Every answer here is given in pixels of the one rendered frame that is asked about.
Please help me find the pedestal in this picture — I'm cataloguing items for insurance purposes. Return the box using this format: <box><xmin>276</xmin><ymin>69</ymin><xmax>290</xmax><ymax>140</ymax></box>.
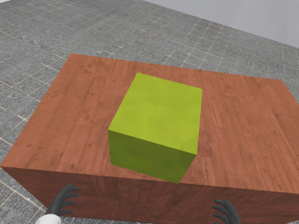
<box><xmin>0</xmin><ymin>53</ymin><xmax>299</xmax><ymax>224</ymax></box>

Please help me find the robot right hand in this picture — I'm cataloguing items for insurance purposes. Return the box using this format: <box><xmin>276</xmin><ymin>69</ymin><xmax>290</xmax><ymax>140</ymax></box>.
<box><xmin>212</xmin><ymin>199</ymin><xmax>242</xmax><ymax>224</ymax></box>

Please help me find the carton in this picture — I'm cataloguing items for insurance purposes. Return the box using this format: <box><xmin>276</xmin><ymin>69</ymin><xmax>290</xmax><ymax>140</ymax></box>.
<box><xmin>107</xmin><ymin>73</ymin><xmax>203</xmax><ymax>184</ymax></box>

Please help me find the robot left hand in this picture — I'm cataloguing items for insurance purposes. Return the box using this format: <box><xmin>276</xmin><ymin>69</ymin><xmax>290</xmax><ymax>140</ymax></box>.
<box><xmin>45</xmin><ymin>183</ymin><xmax>80</xmax><ymax>217</ymax></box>

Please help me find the robot left forearm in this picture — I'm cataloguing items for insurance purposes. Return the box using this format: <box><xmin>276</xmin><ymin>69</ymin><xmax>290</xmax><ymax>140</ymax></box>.
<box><xmin>36</xmin><ymin>214</ymin><xmax>61</xmax><ymax>224</ymax></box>

